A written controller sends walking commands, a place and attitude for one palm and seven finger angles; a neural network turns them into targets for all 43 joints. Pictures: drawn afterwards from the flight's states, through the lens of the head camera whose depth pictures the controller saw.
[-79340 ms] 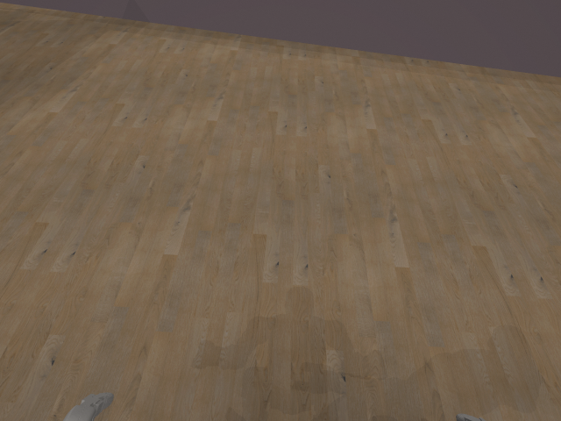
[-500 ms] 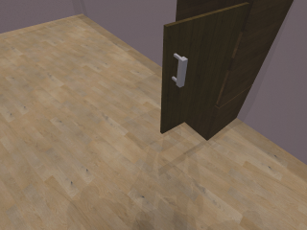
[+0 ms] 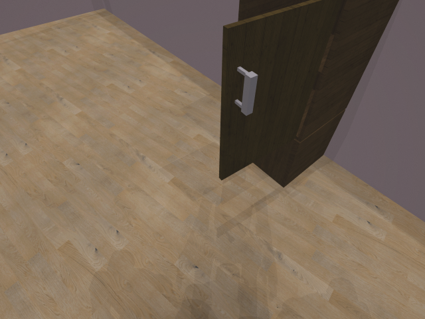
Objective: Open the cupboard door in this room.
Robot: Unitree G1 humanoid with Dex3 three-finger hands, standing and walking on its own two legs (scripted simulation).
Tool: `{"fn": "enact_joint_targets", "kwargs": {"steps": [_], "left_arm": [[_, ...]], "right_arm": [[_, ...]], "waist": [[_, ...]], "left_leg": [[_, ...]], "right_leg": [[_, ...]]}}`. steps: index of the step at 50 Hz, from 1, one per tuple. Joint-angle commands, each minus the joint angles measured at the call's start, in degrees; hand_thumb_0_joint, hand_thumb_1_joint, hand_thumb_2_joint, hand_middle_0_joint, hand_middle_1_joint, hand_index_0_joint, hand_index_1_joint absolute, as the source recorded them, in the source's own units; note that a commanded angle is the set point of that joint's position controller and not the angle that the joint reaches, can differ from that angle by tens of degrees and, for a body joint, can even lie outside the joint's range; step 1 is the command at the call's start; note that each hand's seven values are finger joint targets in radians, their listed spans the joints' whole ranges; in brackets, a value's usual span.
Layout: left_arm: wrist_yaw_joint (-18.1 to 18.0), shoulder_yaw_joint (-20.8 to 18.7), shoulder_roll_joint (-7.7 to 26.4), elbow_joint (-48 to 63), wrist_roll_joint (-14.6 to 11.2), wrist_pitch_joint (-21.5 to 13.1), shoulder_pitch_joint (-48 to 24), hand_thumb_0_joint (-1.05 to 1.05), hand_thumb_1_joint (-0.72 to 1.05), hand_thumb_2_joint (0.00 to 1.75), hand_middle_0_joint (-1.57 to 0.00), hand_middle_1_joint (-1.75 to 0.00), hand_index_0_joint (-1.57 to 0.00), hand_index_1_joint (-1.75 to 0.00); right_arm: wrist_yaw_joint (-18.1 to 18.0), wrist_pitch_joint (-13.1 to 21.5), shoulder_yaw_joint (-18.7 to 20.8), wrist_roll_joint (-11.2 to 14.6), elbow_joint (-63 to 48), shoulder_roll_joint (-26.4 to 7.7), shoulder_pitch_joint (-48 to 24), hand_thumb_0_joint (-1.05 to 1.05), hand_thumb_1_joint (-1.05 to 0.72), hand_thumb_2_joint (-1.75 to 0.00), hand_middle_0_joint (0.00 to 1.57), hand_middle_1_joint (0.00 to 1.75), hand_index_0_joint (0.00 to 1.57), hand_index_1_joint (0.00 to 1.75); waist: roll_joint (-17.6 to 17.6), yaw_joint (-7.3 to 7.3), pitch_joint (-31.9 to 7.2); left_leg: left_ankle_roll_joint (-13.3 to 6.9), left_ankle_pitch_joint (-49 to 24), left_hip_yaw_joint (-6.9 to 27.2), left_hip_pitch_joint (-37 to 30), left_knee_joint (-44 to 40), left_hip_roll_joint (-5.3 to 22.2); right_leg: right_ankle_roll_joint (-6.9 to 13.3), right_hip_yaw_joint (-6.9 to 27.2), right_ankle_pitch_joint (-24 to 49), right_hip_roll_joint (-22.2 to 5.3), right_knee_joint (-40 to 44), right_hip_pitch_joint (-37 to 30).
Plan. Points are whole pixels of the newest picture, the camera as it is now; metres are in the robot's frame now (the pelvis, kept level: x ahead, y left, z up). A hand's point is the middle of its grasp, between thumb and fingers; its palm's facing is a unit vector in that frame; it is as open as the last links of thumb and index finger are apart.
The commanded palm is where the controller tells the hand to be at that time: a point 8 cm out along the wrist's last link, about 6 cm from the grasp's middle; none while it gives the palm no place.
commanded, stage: look to check the result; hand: left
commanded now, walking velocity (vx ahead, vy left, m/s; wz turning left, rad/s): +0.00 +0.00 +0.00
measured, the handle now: (244, 90) +0.68 -0.05 +0.06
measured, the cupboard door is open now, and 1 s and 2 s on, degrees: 85 85 85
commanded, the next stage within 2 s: stand and wait in 0.28 s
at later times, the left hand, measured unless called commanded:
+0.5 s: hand out of the picture +0.01 +0.17 -0.18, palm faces +0.02 -0.98 -0.20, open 7.3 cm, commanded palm none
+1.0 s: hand out of the picture +0.04 +0.17 -0.17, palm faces +0.02 -0.98 -0.21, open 7.4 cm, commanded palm none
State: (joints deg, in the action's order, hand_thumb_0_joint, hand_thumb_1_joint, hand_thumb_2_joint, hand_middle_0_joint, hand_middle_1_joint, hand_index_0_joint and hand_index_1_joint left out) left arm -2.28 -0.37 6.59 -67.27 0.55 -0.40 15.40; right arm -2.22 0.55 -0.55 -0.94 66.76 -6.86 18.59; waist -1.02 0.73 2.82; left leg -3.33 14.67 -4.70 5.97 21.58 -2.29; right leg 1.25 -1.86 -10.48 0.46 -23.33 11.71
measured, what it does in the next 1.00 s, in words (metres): stands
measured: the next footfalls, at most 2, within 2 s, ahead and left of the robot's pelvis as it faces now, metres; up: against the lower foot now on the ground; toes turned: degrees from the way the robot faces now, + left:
none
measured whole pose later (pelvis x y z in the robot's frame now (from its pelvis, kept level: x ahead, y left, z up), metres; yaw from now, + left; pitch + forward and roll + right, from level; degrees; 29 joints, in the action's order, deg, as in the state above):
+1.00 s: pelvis +0.02 +0.00 +0.00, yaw +0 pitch -1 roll +0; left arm -2.1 -0.6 8.6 -66.1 0.5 -0.7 12.7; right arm -2.3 0.9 -0.3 -0.9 66.5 -8.9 15.4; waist -1.1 0.8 3.2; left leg -3.0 15.8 -4.1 3.8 20.1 -2.2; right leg 1.4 -2.3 -12.4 0.7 -23.0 9.9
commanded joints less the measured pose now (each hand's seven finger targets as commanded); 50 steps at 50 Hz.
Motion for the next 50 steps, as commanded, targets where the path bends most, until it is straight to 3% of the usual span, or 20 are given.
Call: {"fn": "enact_joint_targets", "kwargs": {"steps": [1, 16, 50], "left_arm": [[0.0, -0.7, 5.6, 1.5, -0.2, -0.5, 3.3, 0.0, 0.9, 0.9, -0.2, -0.3, -0.2, -0.3], [-0.1, -0.8, 6.1, 1.9, -0.1, -0.7, 2.7, 0.0, 0.9, 0.9, -0.2, -0.3, -0.2, -0.3], [0.1, -1.1, 8.6, 2.8, -0.2, -0.9, 0.2, 0.0, 0.9, 0.9, -0.2, -0.3, -0.2, -0.3]], "right_arm": [[-0.4, 0.4, 0.6, 0.1, -0.6, -4.8, 4.9, 0.0, -0.9, -0.9, 0.2, 0.3, 0.2, 0.3], [-0.6, 0.7, 0.8, 0.1, -0.9, -5.6, 3.9, 0.0, -0.9, -0.9, 0.2, 0.3, 0.2, 0.3], [-0.6, 0.8, 1.0, 0.1, -0.9, -8.2, 1.4, 0.0, -0.9, -0.9, 0.2, 0.3, 0.2, 0.3]], "waist": [[0.3, -0.1, 2.6], [0.8, 0.09, 0.8], [0.5, 0.05, 0.3]], "left_leg": [[0.8, -4.5, 7.3, 4.6, -6.0, 8.5], [1.0, -11.5, 7.0, 1.9, -5.1, 8.8], [1.3, -13.9, 6.8, 0.4, -5.2, 8.8]], "right_leg": [[1.2, 6.0, 3.7, -5.7, 3.2, -0.7], [1.3, 5.7, 8.5, -5.9, 2.1, -1.7], [1.7, 5.8, 11.4, -6.3, 2.6, -3.6]]}}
